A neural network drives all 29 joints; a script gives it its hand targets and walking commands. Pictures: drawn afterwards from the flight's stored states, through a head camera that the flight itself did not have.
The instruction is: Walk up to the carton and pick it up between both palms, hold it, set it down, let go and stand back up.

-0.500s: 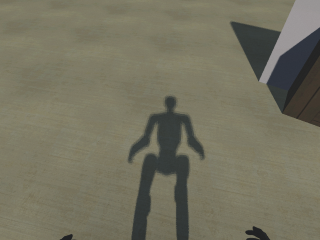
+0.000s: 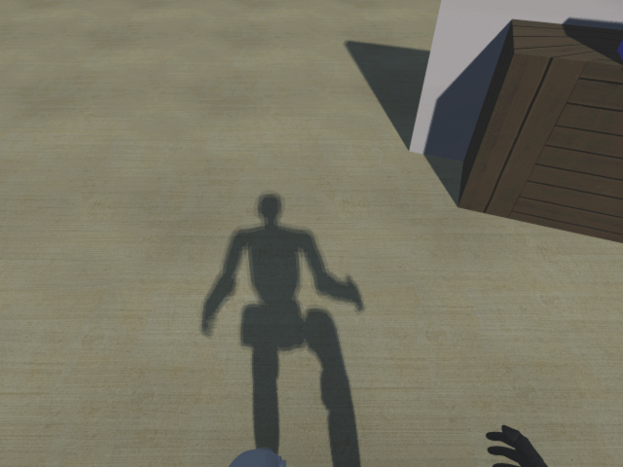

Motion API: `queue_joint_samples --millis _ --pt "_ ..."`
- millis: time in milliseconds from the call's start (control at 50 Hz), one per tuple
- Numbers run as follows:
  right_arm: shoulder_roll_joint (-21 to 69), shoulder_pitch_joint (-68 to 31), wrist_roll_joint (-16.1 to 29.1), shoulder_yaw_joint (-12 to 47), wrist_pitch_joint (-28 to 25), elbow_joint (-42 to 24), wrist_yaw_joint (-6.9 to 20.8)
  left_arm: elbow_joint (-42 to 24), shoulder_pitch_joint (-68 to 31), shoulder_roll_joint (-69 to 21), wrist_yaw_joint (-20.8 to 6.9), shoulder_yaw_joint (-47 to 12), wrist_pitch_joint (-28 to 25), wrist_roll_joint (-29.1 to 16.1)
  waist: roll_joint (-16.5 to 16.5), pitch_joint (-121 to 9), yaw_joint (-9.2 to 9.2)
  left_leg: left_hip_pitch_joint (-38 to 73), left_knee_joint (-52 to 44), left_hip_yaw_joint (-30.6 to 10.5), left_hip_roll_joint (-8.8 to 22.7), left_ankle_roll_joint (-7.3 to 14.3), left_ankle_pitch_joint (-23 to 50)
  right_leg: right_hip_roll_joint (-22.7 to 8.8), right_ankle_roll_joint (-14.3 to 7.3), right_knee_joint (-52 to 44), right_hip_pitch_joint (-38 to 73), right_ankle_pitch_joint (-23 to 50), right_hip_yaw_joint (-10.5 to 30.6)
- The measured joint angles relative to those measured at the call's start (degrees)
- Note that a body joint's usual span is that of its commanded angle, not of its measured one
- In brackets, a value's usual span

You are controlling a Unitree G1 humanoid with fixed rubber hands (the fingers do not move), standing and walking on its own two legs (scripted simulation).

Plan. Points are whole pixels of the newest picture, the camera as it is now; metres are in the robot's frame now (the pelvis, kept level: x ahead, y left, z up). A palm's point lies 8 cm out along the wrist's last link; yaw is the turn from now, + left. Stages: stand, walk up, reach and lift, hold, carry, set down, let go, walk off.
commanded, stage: walk up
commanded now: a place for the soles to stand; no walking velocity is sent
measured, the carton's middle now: out of the picture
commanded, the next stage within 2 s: none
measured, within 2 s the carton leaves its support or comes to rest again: neither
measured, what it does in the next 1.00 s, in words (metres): walks ahead, turning right: left foot, then right foot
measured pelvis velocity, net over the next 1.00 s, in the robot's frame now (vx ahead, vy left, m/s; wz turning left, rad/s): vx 0.39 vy -0.26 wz -0.31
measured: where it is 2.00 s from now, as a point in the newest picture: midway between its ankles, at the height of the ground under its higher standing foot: (504, 346)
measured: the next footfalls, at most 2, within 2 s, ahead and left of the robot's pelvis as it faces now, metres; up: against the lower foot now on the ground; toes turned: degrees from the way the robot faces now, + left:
left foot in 0.04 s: +0.16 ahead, +0.11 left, +0.00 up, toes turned +6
right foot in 0.48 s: +0.33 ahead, -0.31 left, +0.00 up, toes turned -22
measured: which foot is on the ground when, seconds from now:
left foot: up 0.00-0.02, down 0.04-0.50, up 0.52-0.86, down 0.88-1.00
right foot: down 0.00-0.06, up 0.08-0.46, down 0.48-0.90, up 0.92-1.00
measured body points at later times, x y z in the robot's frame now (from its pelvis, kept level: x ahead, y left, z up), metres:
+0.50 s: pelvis +0.20 -0.13 +0.01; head +0.22 -0.15 +0.46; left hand +0.45 +0.05 -0.07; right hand +0.12 -0.41 -0.10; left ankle +0.12 +0.10 -0.69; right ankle +0.29 -0.30 -0.70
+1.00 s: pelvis +0.39 -0.26 +0.00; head +0.41 -0.23 +0.45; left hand +0.54 -0.02 -0.13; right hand +0.46 -0.55 -0.06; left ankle +0.51 -0.16 -0.69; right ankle +0.32 -0.33 -0.62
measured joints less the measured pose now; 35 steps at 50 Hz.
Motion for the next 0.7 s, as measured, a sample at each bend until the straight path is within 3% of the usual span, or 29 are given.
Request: queue_joint_samples --millis 60,100,160,220,280,360,460,500,520,560,600,640,700 --pt "1.5 0.94 -0.35 0.12 -1.42 -1.11 -0.09 1.09 0.76 0.85 -0.45 0.24 1.07 -0.08 -3.12 -0.57 0.09 3.39 -10.1 1.53 -0.8 0.74 10.78 -0.18 -0.13 3.63 1.15 -5.6 1.48" --pt "1.93 2.34 -1.91 0.44 -1.85 -0.79 -1.1 1.97 0.94 0.77 -0.82 0.4 2.25 0.04 -5.51 -1.5 -0.69 4.82 -8.18 3.88 -0.52 -0.11 9.51 0.73 1.13 12.62 -1.31 -10.12 4.83" --pt "1.94 5.03 -2.42 0.65 -1.68 1.67 -3.14 1.79 -0.86 0.77 -1.7 0.31 4.14 1.02 -7.96 -1.91 -2.36 9.49 -10.3 6.25 0.1 -1.1 6.81 0.4 3.4 25.06 -6.68 -4.62 5.46" --pt "1.7 7.13 -2.69 0.8 -2.33 4.08 -3.55 0.92 -3.66 1.43 -2.67 0.63 3.98 1.16 -9.93 -0.87 -3.4 15.31 -15.92 8.71 0.88 -2.58 7.39 -2.19 4.77 27.04 -11.6 1.85 5.25" --pt "1.22 8.54 -2.84 0.74 -3.39 5.9 -3.3 -0.23 -6.0 1.97 -3.73 0.88 3.34 0.34 -10.86 0.13 -4.5 20.84 -22.46 11.13 1.52 -4.1 8.69 -5.26 4.9 22.14 -15.15 6.33 6.01" --pt "0.21 9.99 -2.87 0.49 -4.02 6.84 -2.97 -1.81 -8.8 1.48 -4.74 0.79 2.02 -0.92 -9.71 1.48 -5.72 27.14 -29.73 13.66 3.11 -5.57 9.64 -8.86 4.02 7.68 -15.8 10.2 5.9" --pt "-0.93 12.07 -2.43 0.01 -2.49 6.3 -2.71 -3.09 -11.08 0.13 -5.03 0.6 0.1 -0.7 -6.78 1.74 -6.74 31.84 -31.03 15.65 7.17 -6.38 6.31 -9.2 1.14 -9.18 -10.04 12.51 3.04" --pt "-1.41 12.76 -2.26 -0.06 -1.29 5.99 -2.34 -3.31 -11.24 -0.17 -4.21 0.77 -0.95 -0.42 -4.91 1.9 -6.13 30.81 -24.42 14.3 10.74 -3.93 2.75 -6.61 0.76 -10.07 -8.22 15.34 1.94" --pt "-1.6 12.5 -2.01 -0.01 -0.61 5.69 -1.91 -3.22 -11.3 -0.37 -3.42 0.8 -1.37 -0.16 -3.73 2.68 -5.71 28.49 -17.59 10.96 12.12 -2.3 2.7 -5.07 1.07 -6.68 -8.95 14.16 1.36" --pt "-1.7 11.79 -0.87 0.24 0.66 4.04 -0.84 -2.71 -10.81 -0.52 -1.75 0.31 -1.33 -0.78 -3.08 3.48 -4.96 21.05 -1.66 1.74 8.87 -0.6 0.89 -3.85 1.06 -1.42 -9.83 9.33 1.12" --pt "-2.06 10.16 -0.44 0.36 1.08 2.03 -0.04 -1.8 -9.82 -0.93 -0.22 -0.19 -0.95 -1.37 -2.02 4.33 -4.39 13.54 10.5 -3.26 4.92 0.39 2.95 -3.32 0.57 -0.58 -8.26 7.41 0.22" --pt "-2.06 7.65 -0.5 0.26 0.78 0.45 0.24 -1.01 -8.27 -1.09 0.73 -0.31 -0.98 -1.12 -0.89 5.14 -3.72 7.15 15.3 -4.11 2.97 0.48 5.08 -2.57 0.12 -0.99 -5.97 5.45 -0.97" --pt "-1.4 3.99 -0.35 0.05 0.48 -0.83 0.36 0.11 -5.59 -0.85 1.06 -0.25 -1.38 -0.51 0.05 5.28 -2.43 0.28 13.2 -3.41 1.45 -0.49 5.61 -1.33 -0.68 -2.8 -2.23 3.26 -2.62"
